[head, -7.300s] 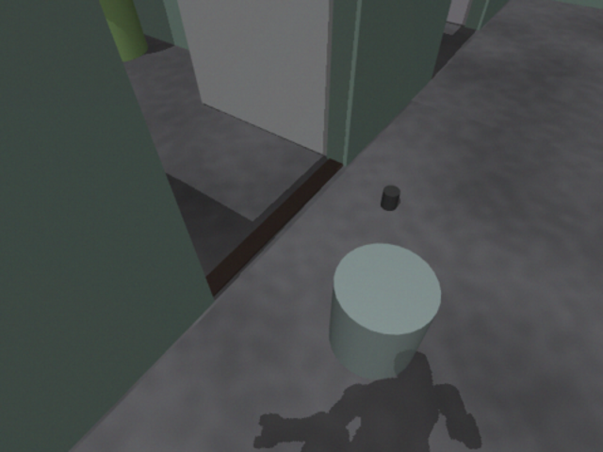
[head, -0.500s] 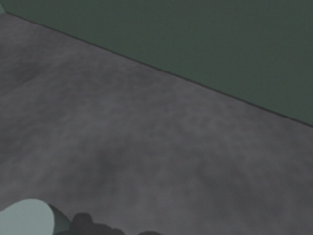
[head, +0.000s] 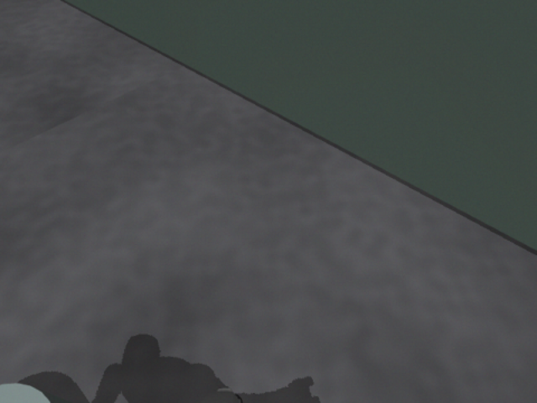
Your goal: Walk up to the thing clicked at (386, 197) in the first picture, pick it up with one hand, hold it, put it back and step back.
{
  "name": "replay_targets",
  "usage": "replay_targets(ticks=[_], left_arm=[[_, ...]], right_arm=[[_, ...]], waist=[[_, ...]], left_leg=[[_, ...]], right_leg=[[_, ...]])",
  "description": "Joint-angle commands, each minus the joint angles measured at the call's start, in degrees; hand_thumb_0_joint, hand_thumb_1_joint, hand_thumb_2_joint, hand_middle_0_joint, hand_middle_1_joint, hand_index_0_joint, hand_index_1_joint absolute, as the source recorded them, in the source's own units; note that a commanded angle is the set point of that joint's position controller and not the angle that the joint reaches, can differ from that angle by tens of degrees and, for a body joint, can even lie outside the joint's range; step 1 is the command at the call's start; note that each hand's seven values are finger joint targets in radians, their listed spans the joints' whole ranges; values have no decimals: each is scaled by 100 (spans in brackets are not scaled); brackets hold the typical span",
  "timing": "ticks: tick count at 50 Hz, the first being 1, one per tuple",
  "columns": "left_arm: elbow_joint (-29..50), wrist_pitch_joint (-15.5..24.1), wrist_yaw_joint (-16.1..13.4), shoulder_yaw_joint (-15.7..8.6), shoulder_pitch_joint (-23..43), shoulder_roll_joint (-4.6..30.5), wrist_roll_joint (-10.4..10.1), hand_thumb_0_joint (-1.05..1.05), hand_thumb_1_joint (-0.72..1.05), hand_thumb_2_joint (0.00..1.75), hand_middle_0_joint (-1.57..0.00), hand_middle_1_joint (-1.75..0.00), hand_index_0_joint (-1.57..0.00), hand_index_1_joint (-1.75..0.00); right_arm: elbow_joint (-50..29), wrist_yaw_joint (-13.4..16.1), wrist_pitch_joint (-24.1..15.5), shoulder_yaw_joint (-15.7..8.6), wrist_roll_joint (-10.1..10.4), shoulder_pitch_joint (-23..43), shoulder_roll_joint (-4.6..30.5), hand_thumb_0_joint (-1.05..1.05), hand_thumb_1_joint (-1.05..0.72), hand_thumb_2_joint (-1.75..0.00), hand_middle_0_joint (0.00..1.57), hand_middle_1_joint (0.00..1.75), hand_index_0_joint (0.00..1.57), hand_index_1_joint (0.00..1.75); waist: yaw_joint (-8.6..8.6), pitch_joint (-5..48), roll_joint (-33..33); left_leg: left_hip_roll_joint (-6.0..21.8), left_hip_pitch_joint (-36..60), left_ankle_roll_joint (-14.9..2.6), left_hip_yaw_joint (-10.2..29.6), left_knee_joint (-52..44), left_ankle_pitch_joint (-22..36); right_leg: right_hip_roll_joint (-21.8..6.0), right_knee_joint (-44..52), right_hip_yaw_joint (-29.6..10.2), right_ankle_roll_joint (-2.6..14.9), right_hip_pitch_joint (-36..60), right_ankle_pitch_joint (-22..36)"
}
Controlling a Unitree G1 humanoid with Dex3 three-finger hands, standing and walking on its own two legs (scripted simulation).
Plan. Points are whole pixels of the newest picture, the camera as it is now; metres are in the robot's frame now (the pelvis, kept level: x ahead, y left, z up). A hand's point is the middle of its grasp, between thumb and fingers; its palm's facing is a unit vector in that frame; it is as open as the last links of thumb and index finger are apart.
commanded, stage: walk up
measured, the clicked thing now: out of the picture +0.25 +1.26 -0.71
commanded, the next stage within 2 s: none
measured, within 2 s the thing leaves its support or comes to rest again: neither
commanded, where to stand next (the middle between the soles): +0.98 -0.01 m, yaw -2 degrees
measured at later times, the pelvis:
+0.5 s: pelvis +0.26 -0.03 -0.01, yaw -2 degrees
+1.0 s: pelvis +0.48 +0.02 +0.01, yaw -2 degrees
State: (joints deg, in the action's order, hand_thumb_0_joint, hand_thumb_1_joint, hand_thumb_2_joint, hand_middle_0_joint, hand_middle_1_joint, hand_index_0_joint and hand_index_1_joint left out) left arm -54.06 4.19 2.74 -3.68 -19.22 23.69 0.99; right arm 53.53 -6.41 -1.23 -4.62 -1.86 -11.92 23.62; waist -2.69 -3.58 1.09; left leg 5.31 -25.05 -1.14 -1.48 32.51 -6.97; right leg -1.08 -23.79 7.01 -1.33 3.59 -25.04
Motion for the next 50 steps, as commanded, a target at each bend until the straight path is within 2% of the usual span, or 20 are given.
replay_targets(ticks=[1,2,3,7,13,17,20,21,22,23,24,29,36,40,41,42,43,44,47,50], left_arm=[[721,101,-122,-161,-114,838,-197,0,90,90,-20,-30,-20,-30],[721,107,-170,-255,132,1266,-176,0,90,90,-20,-30,-20,-30],[702,121,-177,-172,489,1414,-142,0,90,90,-20,-30,-20,-30],[395,56,-28,-161,-111,1234,-163,0,90,90,-20,-30,-20,-30],[683,51,192,-185,684,1019,-23,0,90,90,-20,-30,-20,-30],[593,71,211,-264,706,1012,-32,0,90,90,-20,-30,-20,-30],[344,104,140,-391,46,1225,-12,0,90,90,-20,-30,-20,-30],[228,162,63,-503,-534,1484,1,0,90,90,-20,-30,-20,-30],[286,217,-28,-646,-979,2042,21,0,90,90,-20,-30,-20,-30],[348,209,-34,-590,-869,2225,-90,0,90,90,-20,-30,-20,-30],[489,198,-61,-547,-433,2067,-155,0,90,90,-20,-30,-20,-30],[692,244,-92,-347,271,1422,-116,0,90,90,-20,-30,-20,-30],[849,267,-56,-382,136,1596,-50,0,90,90,-20,-30,-20,-30],[902,197,-46,-262,283,1465,-38,0,90,90,-20,-30,-20,-30],[912,180,-60,-161,138,1188,-22,0,90,90,-20,-30,-20,-30],[1000,154,-57,-55,-43,750,-127,0,90,90,-20,-30,-20,-30],[867,102,-159,-189,-79,1263,-127,0,90,90,-20,-30,-20,-30],[798,92,-183,-161,191,1500,-96,0,90,90,-20,-30,-20,-30],[484,67,-112,-170,-233,1336,-162,0,90,90,-20,-30,-20,-30],[479,2,-1,-142,-217,1153,-95,0,90,90,-20,-30,-20,-30]], right_arm=[[-235,302,-343,-710,-110,-1682,2046,0,-90,-90,20,30,20,30],[-355,305,-347,-751,150,-1668,2158,0,-90,-90,20,30,20,30],[-439,358,-332,-685,231,-1290,1977,0,-90,-90,20,30,20,30],[-765,413,-412,-342,206,-290,1397,0,-90,-90,20,30,20,30],[-866,349,-514,-356,149,-486,1522,0,-90,-90,20,30,20,30],[-974,342,-463,-318,189,-269,1514,0,-90,-90,20,30,20,30],[-1019,386,-414,-233,159,-226,1351,0,-90,-90,20,30,20,30],[-1004,383,-409,-122,147,-486,1059,0,-90,-90,20,30,20,30],[-1092,378,-397,12,155,-727,676,0,-90,-90,20,30,20,30],[-1022,433,-353,-142,168,-544,1261,0,-90,-90,20,30,20,30],[-866,476,-320,-175,205,-455,1445,0,-90,-90,20,30,20,30],[-476,313,-251,-166,180,-932,1193,0,-90,-90,20,30,20,30],[-825,155,-316,-210,75,5,993,0,-90,-90,20,30,20,30],[-574,213,-399,-340,73,-746,1145,0,-90,-90,20,30,20,30],[-368,288,-433,-460,26,-1447,1464,0,-90,-90,20,30,20,30],[-458,366,-466,-599,-40,-1741,2017,0,-90,-90,20,30,20,30],[-624,370,-471,-613,161,-1545,2173,0,-90,-90,20,30,20,30],[-657,397,-436,-582,228,-1234,2002,0,-90,-90,20,30,20,30],[-785,461,-479,-303,228,-692,1486,0,-90,-90,20,30,20,30],[-848,466,-515,-269,177,-673,1427,0,-90,-90,20,30,20,30]], waist=[[1035,1211,2033],[1100,1459,1430],[929,1046,442],[257,151,619],[465,-85,798],[293,100,688],[-184,339,-17],[-436,660,-932],[-499,826,-2107],[-471,728,-1591],[-292,375,-833],[222,56,-1042],[17,57,-760],[571,438,-235],[899,779,636],[947,831,1957],[878,818,1242],[755,420,447],[342,43,646],[322,129,754]], left_leg=[[1263,4005,-1098,2634,-1021,-1563],[1844,4017,-1665,4205,-1771,-1761],[1757,3190,-1491,3471,-1783,-1697],[1100,1478,-1008,1061,-1854,-642],[1042,1532,-1226,500,-1992,-665],[890,1215,-936,267,-1533,-616],[657,526,-671,7,-143,-365],[209,54,-486,-370,1453,-379],[-537,-1035,-221,-444,3165,-2197],[-570,-1496,-156,108,3769,-2423],[-280,-1411,-130,688,3935,-2009],[11,-550,-21,384,2619,-1142],[-12,-32,72,-71,401,-448],[-348,1949,-88,-410,-79,-246],[-167,2832,-301,46,-366,-967],[1348,3390,-823,2653,-1331,-2232],[2058,3075,-1423,4042,-1969,-2733],[1956,2488,-1425,3529,-1891,-2506],[1289,1817,-1020,1615,-1744,-521],[1099,1737,-1119,877,-1710,286]], right_leg=[[297,-4296,50,385,-3645,1159],[496,-4780,-1025,490,-4058,-606],[154,-5072,-1498,506,-4007,-270],[-435,-3755,-1167,303,-3298,584],[-572,-1699,-632,150,-3256,1366],[-310,-1036,-358,241,-2294,1960],[-106,-933,-272,362,-759,1620],[-336,-407,-774,508,66,703],[-1783,475,-3209,924,618,-451],[-2444,1150,-4879,1502,390,-602],[-2363,1129,-4415,1549,-185,-431],[-1326,1029,-1690,1333,-1412,1194],[-1303,786,-1114,1336,-1492,938],[-1076,-551,-680,1016,-2331,1590],[-717,-2104,-393,834,-2796,1896],[115,-3893,-104,429,-4166,247],[166,-4484,-818,466,-4386,-614],[-100,-4760,-1190,480,-4405,-237],[-441,-4036,-1191,401,-3917,494],[-509,-3161,-913,195,-3561,714]])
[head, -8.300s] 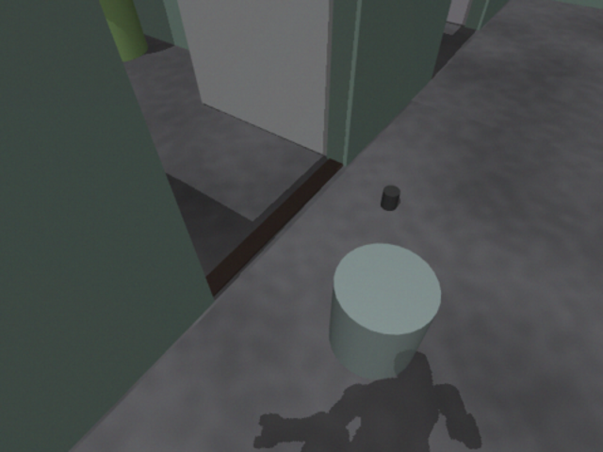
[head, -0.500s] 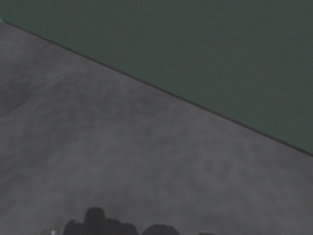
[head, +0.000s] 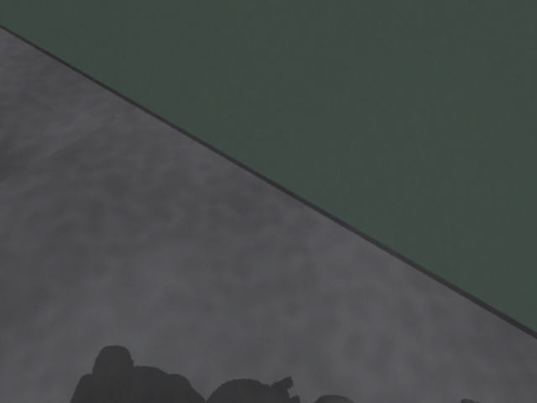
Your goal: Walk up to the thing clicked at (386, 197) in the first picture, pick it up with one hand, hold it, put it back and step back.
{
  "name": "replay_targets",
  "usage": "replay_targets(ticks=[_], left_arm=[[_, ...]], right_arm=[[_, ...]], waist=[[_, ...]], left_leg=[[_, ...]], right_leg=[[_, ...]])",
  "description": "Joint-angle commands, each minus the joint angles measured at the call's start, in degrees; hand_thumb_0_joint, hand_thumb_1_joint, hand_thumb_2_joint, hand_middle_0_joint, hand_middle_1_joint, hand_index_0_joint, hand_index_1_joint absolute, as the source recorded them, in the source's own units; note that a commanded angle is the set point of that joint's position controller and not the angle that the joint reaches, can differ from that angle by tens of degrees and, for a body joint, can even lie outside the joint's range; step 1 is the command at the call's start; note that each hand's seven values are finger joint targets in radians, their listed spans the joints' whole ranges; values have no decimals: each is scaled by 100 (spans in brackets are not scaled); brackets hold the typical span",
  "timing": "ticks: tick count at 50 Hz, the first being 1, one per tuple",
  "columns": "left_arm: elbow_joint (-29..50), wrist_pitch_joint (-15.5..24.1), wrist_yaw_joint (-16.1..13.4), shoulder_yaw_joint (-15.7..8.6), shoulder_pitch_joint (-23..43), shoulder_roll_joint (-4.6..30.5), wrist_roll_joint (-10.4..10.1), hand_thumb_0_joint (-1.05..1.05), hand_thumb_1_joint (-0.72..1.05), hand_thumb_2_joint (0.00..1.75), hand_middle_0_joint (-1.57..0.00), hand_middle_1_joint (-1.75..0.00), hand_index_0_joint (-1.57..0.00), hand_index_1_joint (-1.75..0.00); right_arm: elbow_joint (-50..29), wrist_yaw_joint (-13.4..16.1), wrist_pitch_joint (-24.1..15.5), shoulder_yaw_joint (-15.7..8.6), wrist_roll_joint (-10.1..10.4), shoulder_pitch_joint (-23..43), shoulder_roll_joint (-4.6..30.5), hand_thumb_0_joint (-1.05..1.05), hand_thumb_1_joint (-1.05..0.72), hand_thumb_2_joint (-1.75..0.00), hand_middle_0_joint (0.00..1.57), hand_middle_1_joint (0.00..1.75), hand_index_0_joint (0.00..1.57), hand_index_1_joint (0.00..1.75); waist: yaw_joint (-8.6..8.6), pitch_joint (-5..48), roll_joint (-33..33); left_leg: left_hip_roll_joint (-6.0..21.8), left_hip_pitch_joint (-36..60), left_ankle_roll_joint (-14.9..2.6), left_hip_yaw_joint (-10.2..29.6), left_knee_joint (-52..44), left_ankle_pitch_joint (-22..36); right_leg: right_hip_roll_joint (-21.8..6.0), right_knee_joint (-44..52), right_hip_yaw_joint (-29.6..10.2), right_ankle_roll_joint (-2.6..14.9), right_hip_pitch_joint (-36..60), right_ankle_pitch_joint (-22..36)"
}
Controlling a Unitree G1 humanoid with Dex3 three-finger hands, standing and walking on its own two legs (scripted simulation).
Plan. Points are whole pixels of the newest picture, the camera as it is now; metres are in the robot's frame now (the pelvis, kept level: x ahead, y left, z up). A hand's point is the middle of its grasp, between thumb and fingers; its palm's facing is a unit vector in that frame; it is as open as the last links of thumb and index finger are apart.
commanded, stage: walk up
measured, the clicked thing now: out of the picture -0.28 +1.22 -0.72
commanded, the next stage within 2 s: none
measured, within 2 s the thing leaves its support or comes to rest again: neither
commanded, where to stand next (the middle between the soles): +0.51 -0.02 m, yaw +0 degrees
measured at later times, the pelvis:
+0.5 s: pelvis +0.18 -0.03 +0.00, yaw +2 degrees
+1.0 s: pelvis +0.37 -0.01 +0.00, yaw +23 degrees
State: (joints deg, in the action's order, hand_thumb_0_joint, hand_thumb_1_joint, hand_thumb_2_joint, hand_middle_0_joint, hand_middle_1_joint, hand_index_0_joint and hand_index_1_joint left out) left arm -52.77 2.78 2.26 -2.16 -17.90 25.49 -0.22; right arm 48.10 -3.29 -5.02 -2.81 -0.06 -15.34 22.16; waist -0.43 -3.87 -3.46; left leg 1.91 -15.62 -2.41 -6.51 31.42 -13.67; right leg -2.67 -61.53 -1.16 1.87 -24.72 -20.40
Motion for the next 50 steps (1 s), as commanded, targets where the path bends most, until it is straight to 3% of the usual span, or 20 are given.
replay_targets(ticks=[1,4,10,13,14,15,16,17,21,22,28,31,33,34,35,36,39,42,47,50], left_arm=[[392,120,79,-303,-171,950,55,0,90,90,-20,-30,-20,-30],[582,106,160,-313,292,854,94,0,90,90,-20,-30,-20,-30],[650,149,195,-344,679,725,70,0,90,90,-20,-30,-20,-30],[452,224,114,-451,108,884,102,0,90,90,-20,-30,-20,-30],[334,279,46,-556,-411,1152,116,0,90,90,-20,-30,-20,-30],[383,318,-23,-722,-822,1721,121,0,90,90,-20,-30,-20,-30],[391,281,-24,-710,-726,1887,29,0,90,90,-20,-30,-20,-30],[497,266,-49,-653,-470,1730,-22,0,90,90,-20,-30,-20,-30],[693,272,-68,-505,226,1265,5,0,90,90,-20,-30,-20,-30],[1112,162,13,-491,1184,1254,85,0,90,90,-20,-30,-20,-30],[1268,-14,119,-575,1352,1381,208,0,90,90,-20,-30,-20,-30],[1346,-162,169,-662,1806,1522,276,0,90,90,-20,-30,-20,-30],[1424,-303,209,-541,1885,1132,334,0,90,90,-20,-30,-20,-30],[1481,-372,275,-399,1811,717,259,0,90,90,-20,-30,-20,-30],[1684,-364,304,-227,1968,325,186,0,90,90,-20,-30,-20,-30],[1799,-302,274,-236,1760,792,174,0,90,90,-20,-30,-20,-30],[1223,-293,243,-425,1273,1350,172,0,90,90,-20,-30,-20,-30],[1067,-532,371,-595,985,1468,207,0,90,90,-20,-30,-20,-30],[1368,-698,409,-647,1484,1115,212,0,90,90,-20,-30,-20,-30],[1476,-637,305,-598,1712,903,131,0,90,90,-20,-30,-20,-30]], right_arm=[[-317,155,-150,-448,-14,-369,1553,0,-90,-90,20,30,20,30],[-343,136,-150,-483,-1,-472,1670,0,-90,-90,20,30,20,30],[-435,136,-71,-464,3,-370,1673,0,-90,-90,20,30,20,30],[-499,159,-9,-392,2,-364,1522,0,-90,-90,20,30,20,30],[-535,161,-20,-271,15,-593,1195,0,-90,-90,20,30,20,30],[-638,152,-20,-136,16,-853,843,0,-90,-90,20,30,20,30],[-515,198,48,-285,2,-580,1420,0,-90,-90,20,30,20,30],[-404,233,87,-329,-23,-431,1527,0,-90,-90,20,30,20,30],[-57,110,113,-303,6,-859,1366,0,-90,-90,20,30,20,30],[-36,-9,339,-307,19,-670,1336,0,-90,-90,20,30,20,30],[-134,-192,399,-403,-17,-268,1412,0,-90,-90,20,30,20,30],[110,-64,372,-509,10,-1166,1480,0,-90,-90,20,30,20,30],[477,120,360,-640,-36,-2222,1669,0,-90,-90,20,30,20,30],[544,251,358,-699,-129,-2618,1888,0,-90,-90,20,30,20,30],[345,333,314,-602,-215,-2410,1972,0,-90,-90,20,30,20,30],[-12,345,253,-606,-38,-1707,2474,0,-90,-90,20,30,20,30],[-267,527,96,-509,-42,-955,2300,0,-90,-90,20,30,20,30],[-331,603,57,-460,4,-719,2174,0,-90,-90,20,30,20,30],[-289,724,52,-458,-30,-1088,2068,0,-90,-90,20,30,20,30],[-400,709,118,-432,-104,-950,2006,0,-90,-90,20,30,20,30]], waist=[[125,64,1148],[237,6,1138],[195,38,1058],[-177,409,465],[-404,799,-307],[-482,1188,-1389],[-574,847,-912],[-453,450,-308],[10,72,-532],[0,335,-1339],[-99,54,-739],[373,412,-511],[836,534,811],[1027,11,2100],[698,-560,2364],[371,-430,1736],[-5,133,921],[-190,238,970],[-12,-101,865],[81,-49,1234]], left_leg=[[1369,686,-981,1243,-1709,892],[1404,895,-1097,1158,-1740,735],[1242,701,-813,805,-1231,1163],[994,296,-564,523,82,1459],[583,-244,-354,227,1360,1144],[-54,-1514,-69,3,2821,-910],[-152,-2102,-59,448,3372,-1839],[90,-2126,-34,903,3578,-1647],[388,-1417,83,838,2627,-814],[536,-1754,159,692,2734,-513],[517,-864,226,219,1132,322],[257,443,170,-161,1040,402],[-83,1622,-65,30,637,-703],[403,1731,-413,1519,-670,-2127],[1598,1409,-809,4318,-1648,-2184],[2279,977,-1602,6213,-2532,-2774],[1619,978,-1302,4409,-1758,-1640],[1039,208,-987,3237,-1501,-1390],[736,183,-836,2980,-1340,-613],[659,166,-871,2863,-881,920]], right_leg=[[-360,804,-51,-158,-723,413],[-413,1534,140,-144,-788,673],[-114,2815,441,-8,188,1307],[192,3369,575,123,1704,1206],[-157,3685,-21,324,2675,796],[-1673,4142,-2392,792,3587,-53],[-2214,4620,-3592,1441,3210,-674],[-2178,4655,-3246,1477,2611,-642],[-1290,4719,-1163,1112,1338,270],[-1538,4844,-362,988,1772,-222],[-1427,4753,441,728,771,-1038],[-1403,3951,625,643,206,-1858],[-839,1772,916,452,-551,-2101],[-202,-241,1187,285,-1478,-1828],[300,-1162,650,14,-2546,-1495],[95,-1197,-411,5,-2581,-1475],[-334,-906,-678,-172,-1750,-709],[-236,-357,-495,-247,-859,10],[-93,207,-433,-353,-1163,650],[26,855,-238,-348,-935,355]])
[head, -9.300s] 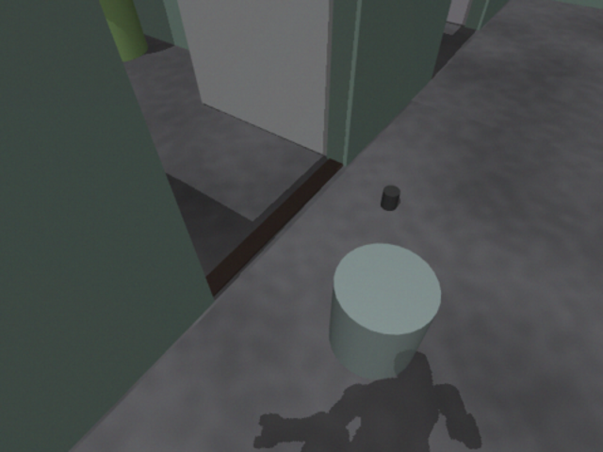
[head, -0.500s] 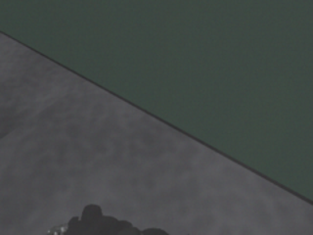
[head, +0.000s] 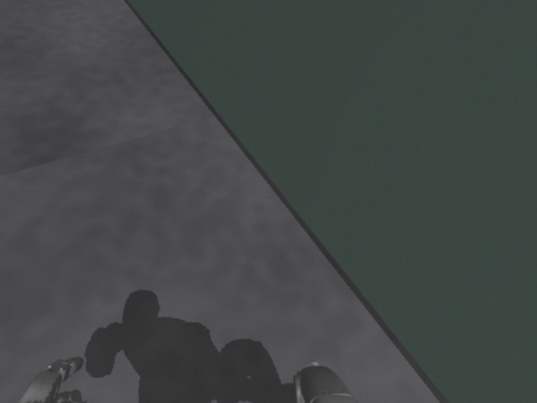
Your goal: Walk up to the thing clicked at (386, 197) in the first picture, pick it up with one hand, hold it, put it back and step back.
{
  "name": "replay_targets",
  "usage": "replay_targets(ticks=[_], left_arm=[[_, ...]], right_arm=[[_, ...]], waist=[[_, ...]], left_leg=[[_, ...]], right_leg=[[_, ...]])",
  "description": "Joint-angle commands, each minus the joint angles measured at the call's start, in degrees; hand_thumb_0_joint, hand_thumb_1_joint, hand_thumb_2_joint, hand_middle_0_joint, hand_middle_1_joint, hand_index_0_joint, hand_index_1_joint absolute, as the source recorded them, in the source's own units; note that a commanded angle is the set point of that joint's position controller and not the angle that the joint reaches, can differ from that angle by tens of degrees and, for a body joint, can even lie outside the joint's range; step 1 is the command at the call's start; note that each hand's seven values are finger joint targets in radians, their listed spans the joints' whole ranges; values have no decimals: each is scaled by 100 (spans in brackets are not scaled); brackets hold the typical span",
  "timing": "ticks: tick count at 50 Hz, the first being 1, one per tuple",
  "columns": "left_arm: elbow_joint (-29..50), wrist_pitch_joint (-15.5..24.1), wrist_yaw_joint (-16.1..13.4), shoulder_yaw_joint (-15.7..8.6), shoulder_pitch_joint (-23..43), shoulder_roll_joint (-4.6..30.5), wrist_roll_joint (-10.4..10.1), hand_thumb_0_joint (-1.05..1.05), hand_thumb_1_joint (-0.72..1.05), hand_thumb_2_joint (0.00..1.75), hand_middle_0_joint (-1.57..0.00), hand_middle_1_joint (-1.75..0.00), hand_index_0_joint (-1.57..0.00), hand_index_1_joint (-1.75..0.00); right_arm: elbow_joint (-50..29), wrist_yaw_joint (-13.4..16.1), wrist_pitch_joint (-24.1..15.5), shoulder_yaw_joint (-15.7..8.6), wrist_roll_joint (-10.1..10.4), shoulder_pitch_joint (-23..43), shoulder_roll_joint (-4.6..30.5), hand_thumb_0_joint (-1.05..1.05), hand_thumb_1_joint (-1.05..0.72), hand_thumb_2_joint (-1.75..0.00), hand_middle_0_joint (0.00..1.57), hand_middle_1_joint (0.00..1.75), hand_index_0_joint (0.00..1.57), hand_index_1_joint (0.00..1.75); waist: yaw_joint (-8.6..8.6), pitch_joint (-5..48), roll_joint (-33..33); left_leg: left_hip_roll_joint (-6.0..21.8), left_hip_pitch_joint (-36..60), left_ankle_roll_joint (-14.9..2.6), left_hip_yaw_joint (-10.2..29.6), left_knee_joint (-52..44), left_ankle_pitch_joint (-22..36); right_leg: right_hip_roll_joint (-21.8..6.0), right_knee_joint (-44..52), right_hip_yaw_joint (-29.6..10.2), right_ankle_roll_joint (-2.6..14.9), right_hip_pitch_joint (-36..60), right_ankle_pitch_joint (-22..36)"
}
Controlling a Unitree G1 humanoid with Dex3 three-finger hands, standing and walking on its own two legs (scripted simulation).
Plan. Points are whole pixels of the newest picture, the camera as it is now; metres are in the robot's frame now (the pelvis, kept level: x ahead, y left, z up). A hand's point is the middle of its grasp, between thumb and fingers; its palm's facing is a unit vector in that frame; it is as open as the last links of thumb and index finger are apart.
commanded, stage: walk up
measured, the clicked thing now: out of the picture -0.12 +1.39 -0.72
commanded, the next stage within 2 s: none
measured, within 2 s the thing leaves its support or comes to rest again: neither
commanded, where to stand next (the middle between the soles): +0.12 -0.07 m, yaw +89 degrees
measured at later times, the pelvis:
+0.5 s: pelvis +0.08 -0.14 -0.01, yaw +29 degrees
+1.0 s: pelvis +0.06 -0.16 -0.01, yaw +55 degrees
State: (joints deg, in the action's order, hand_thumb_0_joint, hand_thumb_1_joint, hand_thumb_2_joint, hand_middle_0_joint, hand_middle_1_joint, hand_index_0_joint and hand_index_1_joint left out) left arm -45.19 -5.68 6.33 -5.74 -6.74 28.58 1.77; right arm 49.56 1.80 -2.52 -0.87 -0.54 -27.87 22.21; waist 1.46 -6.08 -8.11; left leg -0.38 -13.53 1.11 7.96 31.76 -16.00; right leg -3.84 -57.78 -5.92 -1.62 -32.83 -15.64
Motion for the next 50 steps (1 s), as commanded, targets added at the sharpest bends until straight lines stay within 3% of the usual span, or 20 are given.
replay_targets(ticks=[1,4,6,8,9,12,14,21,28,29,30,31,32,35,42,45,46,47,48,50], left_arm=[[764,231,-137,-233,701,545,-87,0,90,90,-20,-30,-20,-30],[672,346,-268,-217,292,495,-182,0,90,90,-20,-30,-20,-30],[457,402,-362,-297,-503,680,-138,0,90,90,-20,-30,-20,-30],[634,433,-422,-403,-299,1464,10,0,90,90,-20,-30,-20,-30],[734,412,-392,-392,279,1519,-2,0,90,90,-20,-30,-20,-30],[605,491,-435,-171,423,909,-52,0,90,90,-20,-30,-20,-30],[517,545,-482,-187,202,896,-61,0,90,90,-20,-30,-20,-30],[589,664,-634,-205,-430,950,-109,0,90,90,-20,-30,-20,-30],[769,655,-641,-211,-322,1108,-117,0,90,90,-20,-30,-20,-30],[763,639,-631,-176,-414,1018,-137,0,90,90,-20,-30,-20,-30],[747,610,-620,-131,-563,800,-171,0,90,90,-20,-30,-20,-30],[969,593,-621,-55,-190,551,-194,0,90,90,-20,-30,-20,-30],[973,617,-675,-156,149,921,-125,0,90,90,-20,-30,-20,-30],[601,614,-683,-119,-689,786,-221,0,90,90,-20,-30,-20,-30],[611,747,-770,-73,-769,696,-160,0,90,90,-20,-30,-20,-30],[510,860,-793,-92,-1417,639,-116,0,90,90,-20,-30,-20,-30],[476,910,-830,-188,-1706,941,-32,0,90,90,-20,-30,-20,-30],[599,935,-854,-373,-1559,1665,82,0,90,90,-20,-30,-20,-30],[725,899,-841,-430,-828,1795,96,0,90,90,-20,-30,-20,-30],[791,1008,-867,-250,-450,1252,13,0,90,90,-20,-30,-20,-30]], right_arm=[[-603,205,-103,-648,-79,389,2003,0,-90,-90,20,30,20,30],[-832,211,19,-616,-96,774,1897,0,-90,-90,20,30,20,30],[-963,230,95,-485,-32,848,1485,0,-90,-90,20,30,20,30],[-1018,298,130,-335,24,248,877,0,-90,-90,20,30,20,30],[-924,384,143,-503,-26,320,1299,0,-90,-90,20,30,20,30],[-682,124,210,-517,50,449,1387,0,-90,-90,20,30,20,30],[-686,-77,254,-473,37,532,1250,0,-90,-90,20,30,20,30],[-1094,-395,422,-519,-97,1438,1221,0,-90,-90,20,30,20,30],[-1293,-502,481,-658,-156,1265,1311,0,-90,-90,20,30,20,30],[-1232,-474,464,-720,-188,1009,1385,0,-90,-90,20,30,20,30],[-1273,-423,463,-813,-255,917,1678,0,-90,-90,20,30,20,30],[-1439,-398,475,-917,-192,1194,2238,0,-90,-90,20,30,20,30],[-1444,-395,463,-963,-178,1158,2270,0,-90,-90,20,30,20,30],[-1621,-244,435,-779,-117,1628,1683,0,-90,-90,20,30,20,30],[-1724,-336,326,-895,-287,1331,1657,0,-90,-90,20,30,20,30],[-1826,-358,348,-860,-222,1686,1529,0,-90,-90,20,30,20,30],[-1914,-357,351,-766,-198,1827,1234,0,-90,-90,20,30,20,30],[-1969,-354,362,-669,-140,1656,891,0,-90,-90,20,30,20,30],[-1819,-294,406,-800,-282,1590,1377,0,-90,-90,20,30,20,30],[-1458,-392,405,-866,-215,1342,1500,0,-90,-90,20,30,20,30]], waist=[[-99,190,1887],[-328,646,2022],[-796,1116,1373],[-521,1483,-987],[-301,1411,-1225],[-167,787,-606],[-254,803,-643],[-507,841,-124],[-228,1063,4],[-70,1236,347],[84,1182,1380],[119,789,2908],[217,706,2327],[-240,844,1694],[4,800,1625],[-434,1086,1387],[-672,1097,766],[-616,873,-880],[-428,565,-501],[-109,-36,541]], left_leg=[[903,-188,-1192,1390,-688,1751],[664,-492,-939,1278,256,3184],[121,-1104,-526,941,1255,2238],[-436,-2574,-249,-295,2889,-1847],[-57,-2268,-254,-570,3671,-1997],[224,-2085,-286,-432,3529,-1021],[261,-1992,-260,-621,2981,-809],[339,-1689,-168,-891,1947,-449],[210,-365,-450,-1112,637,-492],[58,258,-634,-914,247,-612],[433,801,-1002,219,-415,-383],[1429,537,-1679,2412,-1159,264],[1685,171,-2046,2909,-1277,644],[947,337,-1360,1267,-483,1580],[889,-490,-1381,2460,-789,846],[487,-927,-1011,2226,-222,654],[-138,-1854,-595,1545,462,-17],[-974,-2987,-164,45,1960,-1421],[-210,-3211,-18,79,2962,-1317],[-86,-2782,52,105,3313,-659]], right_leg=[[114,711,203,62,97,-253],[349,1730,355,240,1314,-358],[163,2940,233,423,2735,522],[-2305,3677,-2242,1033,3312,789],[-2508,3953,-2738,1463,2644,479],[-1341,3224,-693,1090,2245,1174],[-1278,3079,-172,1106,2521,1530],[-1899,2988,523,959,3078,3337],[-2161,2257,1361,827,2197,2043],[-1899,1602,1568,613,1808,1664],[-1352,497,1871,227,848,410],[-36,-20,1976,-179,-363,-2316],[-53,-412,1005,-97,-88,-2566],[-296,-200,752,63,49,-1630],[359,1041,696,256,977,-1312],[434,2574,500,442,2063,-662],[-299,3707,-373,667,2872,-951],[-2164,4537,-2441,1010,3173,-2117],[-3076,4734,-3039,1760,2458,-2463],[-2201,4539,-1431,1325,1847,-1584]])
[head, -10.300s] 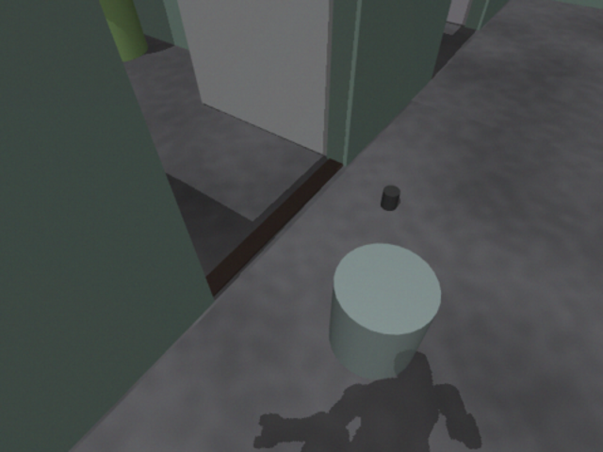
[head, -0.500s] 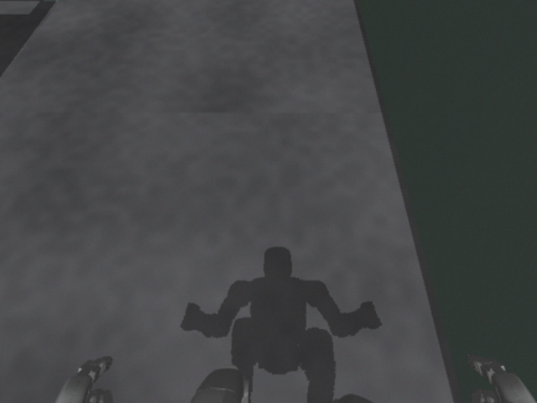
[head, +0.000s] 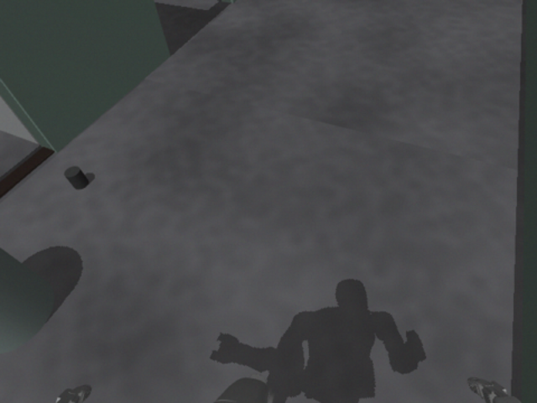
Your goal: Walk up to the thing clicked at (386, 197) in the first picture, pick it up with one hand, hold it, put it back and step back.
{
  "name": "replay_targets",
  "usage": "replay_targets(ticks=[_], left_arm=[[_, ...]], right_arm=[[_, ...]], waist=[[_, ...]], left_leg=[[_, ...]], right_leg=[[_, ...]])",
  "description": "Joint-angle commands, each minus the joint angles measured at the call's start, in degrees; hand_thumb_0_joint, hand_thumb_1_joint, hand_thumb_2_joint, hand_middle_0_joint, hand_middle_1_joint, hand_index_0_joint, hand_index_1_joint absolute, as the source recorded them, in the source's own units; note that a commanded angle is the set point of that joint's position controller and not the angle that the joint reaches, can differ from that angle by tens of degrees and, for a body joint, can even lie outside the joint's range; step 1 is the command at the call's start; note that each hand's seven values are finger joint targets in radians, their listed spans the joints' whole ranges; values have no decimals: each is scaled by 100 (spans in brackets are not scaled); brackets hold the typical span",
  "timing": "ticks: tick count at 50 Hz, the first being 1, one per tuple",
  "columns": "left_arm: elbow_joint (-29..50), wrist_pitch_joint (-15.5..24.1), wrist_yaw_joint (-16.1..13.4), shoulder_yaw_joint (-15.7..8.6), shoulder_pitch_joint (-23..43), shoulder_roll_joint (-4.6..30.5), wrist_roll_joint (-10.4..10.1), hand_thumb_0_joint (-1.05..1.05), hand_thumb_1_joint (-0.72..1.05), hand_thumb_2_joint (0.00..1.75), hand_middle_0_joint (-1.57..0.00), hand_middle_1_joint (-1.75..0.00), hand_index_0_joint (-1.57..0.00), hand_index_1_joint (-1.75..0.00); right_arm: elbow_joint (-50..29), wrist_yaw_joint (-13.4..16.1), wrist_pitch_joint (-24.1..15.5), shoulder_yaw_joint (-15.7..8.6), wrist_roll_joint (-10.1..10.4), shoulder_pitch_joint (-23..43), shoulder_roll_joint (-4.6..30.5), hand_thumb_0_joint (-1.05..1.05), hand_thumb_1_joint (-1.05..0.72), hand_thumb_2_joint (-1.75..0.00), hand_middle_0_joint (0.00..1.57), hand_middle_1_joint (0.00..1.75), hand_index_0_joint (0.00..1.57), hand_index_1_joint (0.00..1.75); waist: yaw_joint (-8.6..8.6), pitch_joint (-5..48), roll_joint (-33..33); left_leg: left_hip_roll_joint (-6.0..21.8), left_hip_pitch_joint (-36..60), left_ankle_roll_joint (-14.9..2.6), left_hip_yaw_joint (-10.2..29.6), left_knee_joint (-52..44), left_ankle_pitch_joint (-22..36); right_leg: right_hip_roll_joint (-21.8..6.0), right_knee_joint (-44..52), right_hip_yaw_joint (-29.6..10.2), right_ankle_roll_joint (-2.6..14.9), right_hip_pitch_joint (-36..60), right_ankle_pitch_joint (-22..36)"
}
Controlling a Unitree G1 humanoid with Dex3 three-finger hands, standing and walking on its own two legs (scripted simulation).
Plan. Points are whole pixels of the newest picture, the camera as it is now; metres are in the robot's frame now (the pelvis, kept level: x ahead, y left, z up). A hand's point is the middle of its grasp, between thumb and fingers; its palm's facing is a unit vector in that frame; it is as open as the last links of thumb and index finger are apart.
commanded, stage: walk up
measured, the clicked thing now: (76, 178) +1.17 +1.04 -0.71
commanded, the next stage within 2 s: stand in 1.60 s
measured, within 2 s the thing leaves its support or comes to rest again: neither
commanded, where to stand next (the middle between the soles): +0.11 +0.01 m, yaw +35 degrees
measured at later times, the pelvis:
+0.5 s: pelvis +0.02 +0.04 +0.00, yaw +20 degrees
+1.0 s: pelvis +0.04 +0.00 -0.01, yaw +32 degrees
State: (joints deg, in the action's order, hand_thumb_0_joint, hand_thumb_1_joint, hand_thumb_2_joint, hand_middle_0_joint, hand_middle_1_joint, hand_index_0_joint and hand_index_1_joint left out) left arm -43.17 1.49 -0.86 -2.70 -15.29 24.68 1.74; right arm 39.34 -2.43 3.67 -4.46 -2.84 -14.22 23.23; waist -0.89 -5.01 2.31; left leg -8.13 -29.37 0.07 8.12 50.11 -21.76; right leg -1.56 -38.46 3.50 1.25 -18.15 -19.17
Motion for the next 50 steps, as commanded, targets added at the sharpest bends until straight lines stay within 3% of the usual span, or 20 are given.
replay_targets(ticks=[1,3,9,13,14,15,16,17,22,33,34,35,36,37,40,44,47,48,49,50], left_arm=[[466,299,-125,-545,363,1579,47,0,90,90,-20,-30,-20,-30],[367,294,-46,-584,225,1458,70,0,90,90,-20,-30,-20,-30],[449,73,279,-622,-58,1606,92,0,90,90,-20,-30,-20,-30],[537,-170,349,-502,143,1367,30,0,90,90,-20,-30,-20,-30],[515,-213,346,-369,-120,982,-17,0,90,90,-20,-30,-20,-30],[626,-233,360,-227,-178,512,-29,0,90,90,-20,-30,-20,-30],[679,-239,294,-318,-5,971,-61,0,90,90,-20,-30,-20,-30],[611,-225,238,-391,294,1352,-53,0,90,90,-20,-30,-20,-30],[103,-274,225,-449,-423,1164,-71,0,90,90,-20,-30,-20,-30],[-104,-175,124,-469,-421,900,-101,0,90,90,-20,-30,-20,-30],[-142,-90,85,-501,-593,1007,-29,0,90,90,-20,-30,-20,-30],[-70,-24,47,-614,-585,1600,101,0,90,90,-20,-30,-20,-30],[117,-33,80,-677,229,2020,53,0,90,90,-20,-30,-20,-30],[166,-29,95,-652,458,1973,7,0,90,90,-20,-30,-20,-30],[-105,31,65,-509,322,1446,47,0,90,90,-20,-30,-20,-30],[-168,16,130,-466,43,1435,36,0,90,90,-20,-30,-20,-30],[-114,-66,158,-320,229,1232,-105,0,90,90,-20,-30,-20,-30],[-114,-87,157,-221,141,980,-113,0,90,90,-20,-30,-20,-30],[-72,-103,154,-102,85,621,-162,0,90,90,-20,-30,-20,-30],[-142,-149,100,-165,139,770,-233,0,90,90,-20,-30,-20,-30]], right_arm=[[-373,-31,-229,-522,54,-84,1391,0,-90,-90,20,30,20,30],[-185,-141,-282,-437,113,-325,1230,0,-90,-90,20,30,20,30],[-24,-42,-499,-302,261,208,1069,0,-90,-90,20,30,20,30],[473,201,-659,-361,296,-702,1215,0,-90,-90,20,30,20,30],[586,304,-742,-430,256,-1039,1485,0,-90,-90,20,30,20,30],[510,414,-784,-531,182,-1241,2035,0,-90,-90,20,30,20,30],[327,440,-802,-596,216,-1131,2531,0,-90,-90,20,30,20,30],[408,469,-800,-600,309,-1030,2397,0,-90,-90,20,30,20,30],[290,564,-843,-252,281,-449,1600,0,-90,-90,20,30,20,30],[-51,544,-525,-235,175,190,1659,0,-90,-90,20,30,20,30],[-6,548,-489,-135,216,70,1369,0,-90,-90,20,30,20,30],[-71,570,-497,-3,305,-74,881,0,-90,-90,20,30,20,30],[-39,670,-528,-85,282,-63,1085,0,-90,-90,20,30,20,30],[119,697,-559,-172,208,25,1415,0,-90,-90,20,30,20,30],[453,496,-607,-176,275,38,1303,0,-90,-90,20,30,20,30],[596,310,-652,-112,258,130,1000,0,-90,-90,20,30,20,30],[855,346,-704,-133,240,-142,940,0,-90,-90,20,30,20,30],[880,376,-738,-162,191,-220,1038,0,-90,-90,20,30,20,30],[825,407,-776,-198,116,-159,1289,0,-90,-90,20,30,20,30],[747,412,-766,-256,164,83,1809,0,-90,-90,20,30,20,30]], waist=[[142,-102,-730],[48,95,-1104],[-443,23,-1779],[62,493,-892],[262,729,68],[311,557,1200],[336,571,967],[382,327,411],[-39,332,657],[-217,703,714],[-343,796,233],[-340,655,-1267],[-102,647,-1901],[-65,256,-1521],[-50,-78,-1107],[-247,383,-1617],[44,618,-1169],[117,738,-786],[79,823,118],[100,774,667]], left_leg=[[761,-891,139,-80,1540,258],[843,-707,130,-440,1114,602],[735,322,205,-1303,-718,218],[583,2028,36,-1280,-1905,600],[663,2843,-156,-682,-2410,263],[1988,3064,-619,1665,-3030,-126],[3094,2558,-1600,3771,-3297,-153],[3021,2239,-1765,3561,-3314,-184],[1900,1316,-1162,1179,-2333,2477],[1348,107,-1084,1404,-1183,1508],[1056,28,-806,1068,-418,1548],[333,-771,-394,290,892,592],[346,-1070,-186,-252,1454,-1441],[624,-1031,-118,2,1911,-1394],[752,-592,-171,-517,1055,-577],[576,407,-95,-1032,-505,-395],[419,1789,-175,-1151,-1872,705],[635,2323,-276,-610,-2168,634],[1568,2653,-603,1019,-2556,535],[2562,1953,-1390,2288,-2751,377]], right_leg=[[-2045,2529,-1737,924,239,-1134],[-1505,2203,-733,711,756,-651],[-1460,1852,84,779,633,-676],[-1534,303,547,588,-30,-475],[-1211,-1041,732,350,-652,-406],[-549,-2423,605,6,-1864,-1508],[-437,-2680,-176,-58,-2387,-1589],[-727,-2857,-637,-26,-2297,-1333],[-654,-2177,-459,-67,-1232,-587],[107,-57,-63,70,383,-303],[-82,796,-513,168,781,-268],[-1487,1652,-2444,568,969,-475],[-2679,2081,-3867,1466,672,-114],[-2930,2312,-4206,1715,252,-260],[-1593,1359,-1651,1021,191,504],[-1302,937,-925,980,508,1173],[-1236,267,-604,735,-64,1316],[-1184,-176,-537,536,-494,962],[-815,-894,-340,159,-1200,138],[-331,-1021,-175,-39,-1121,-1630]])
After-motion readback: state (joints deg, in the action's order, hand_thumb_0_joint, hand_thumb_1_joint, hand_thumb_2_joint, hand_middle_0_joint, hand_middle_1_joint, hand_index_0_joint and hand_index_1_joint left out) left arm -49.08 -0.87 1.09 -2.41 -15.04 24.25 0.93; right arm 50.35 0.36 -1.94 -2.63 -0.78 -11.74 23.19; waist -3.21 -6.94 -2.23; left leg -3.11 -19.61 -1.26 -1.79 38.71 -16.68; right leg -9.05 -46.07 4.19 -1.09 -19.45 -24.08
